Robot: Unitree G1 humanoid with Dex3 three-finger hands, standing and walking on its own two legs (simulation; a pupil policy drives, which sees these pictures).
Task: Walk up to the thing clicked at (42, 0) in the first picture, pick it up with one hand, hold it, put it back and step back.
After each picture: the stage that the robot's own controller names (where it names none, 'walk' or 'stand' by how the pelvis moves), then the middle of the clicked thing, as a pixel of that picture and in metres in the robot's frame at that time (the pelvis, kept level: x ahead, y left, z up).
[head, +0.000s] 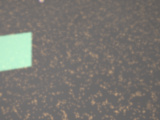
stand; out of the picture +2.36 +0.54 -0.72
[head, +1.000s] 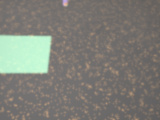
walk; (65, 1) +2.24 +0.21 -0.69
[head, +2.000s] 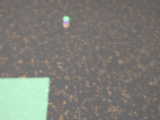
walk; (66, 22) +1.58 +0.07 -0.70
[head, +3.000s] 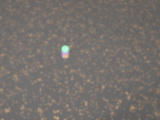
walk; (65, 52) +1.08 +0.10 -0.71
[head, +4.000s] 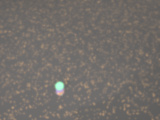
walk; (59, 88) +0.69 +0.13 -0.71
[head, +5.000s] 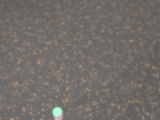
walk; (57, 114) +0.48 +0.16 -0.71
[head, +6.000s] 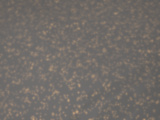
stand; out of the picture +0.38 +0.13 -0.72
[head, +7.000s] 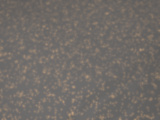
stand; out of the picture +0.37 +0.15 -0.72
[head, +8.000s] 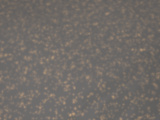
stand; out of the picture +0.37 +0.15 -0.73
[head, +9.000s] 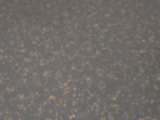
stand; out of the picture +0.36 +0.15 -0.73
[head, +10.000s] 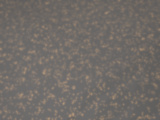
stand; out of the picture +0.35 +0.15 -0.73
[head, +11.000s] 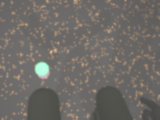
go down; (42, 70) +0.41 +0.16 -0.43
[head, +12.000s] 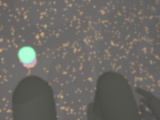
go down; (28, 57) +0.44 +0.20 -0.31
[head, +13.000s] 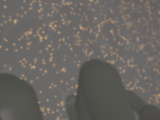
close in; out of the picture +0.42 +0.24 -0.23
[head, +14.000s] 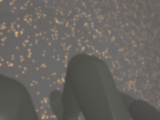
close; out of the picture +0.42 +0.25 -0.22
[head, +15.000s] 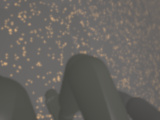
lift; out of the picture +0.40 +0.24 -0.23
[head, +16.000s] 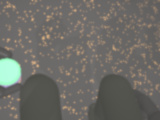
lift; (8, 75) +0.30 +0.25 -0.07
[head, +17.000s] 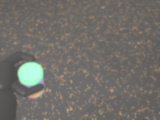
hold; (32, 81) +0.33 +0.16 +0.06
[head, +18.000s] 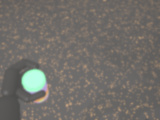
hold; (36, 87) +0.32 +0.16 +0.01
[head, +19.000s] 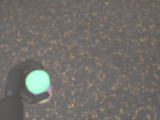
hold; (40, 87) +0.31 +0.15 +0.02
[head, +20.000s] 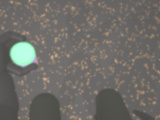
crouch; (25, 58) +0.40 +0.18 -0.06
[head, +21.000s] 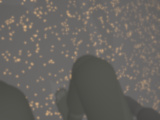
lower; out of the picture +0.41 +0.27 -0.22
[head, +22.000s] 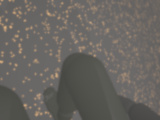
lower; out of the picture +0.43 +0.27 -0.23
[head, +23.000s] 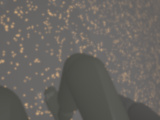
lower; out of the picture +0.44 +0.29 -0.22
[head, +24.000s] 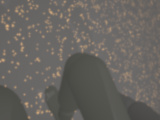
lower; out of the picture +0.44 +0.29 -0.23
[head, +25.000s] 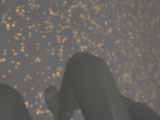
loosen; out of the picture +0.42 +0.26 -0.23
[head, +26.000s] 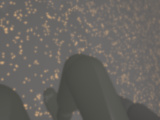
withdraw; out of the picture +0.42 +0.26 -0.24
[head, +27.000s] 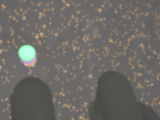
walk; (28, 56) +0.45 +0.21 -0.31
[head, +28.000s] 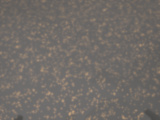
stand; out of the picture +0.38 +0.13 -0.66
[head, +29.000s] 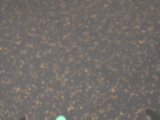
stand; out of the picture +0.39 +0.15 -0.67
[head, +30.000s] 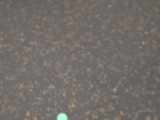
stand; out of the picture +0.40 +0.15 -0.68
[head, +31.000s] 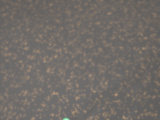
walk; out of the picture +0.40 +0.14 -0.72
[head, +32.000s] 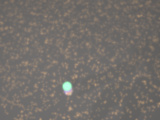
walk; (67, 88) +0.57 +0.15 -0.71
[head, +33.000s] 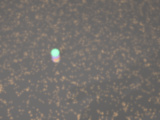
walk; (55, 55) +0.87 +0.17 -0.71
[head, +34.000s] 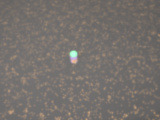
stand; (73, 57) +1.02 +0.11 -0.71
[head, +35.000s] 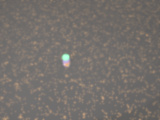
stand; (66, 60) +1.02 +0.13 -0.73
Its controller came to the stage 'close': yes
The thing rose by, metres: 0.72
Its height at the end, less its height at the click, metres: +0.00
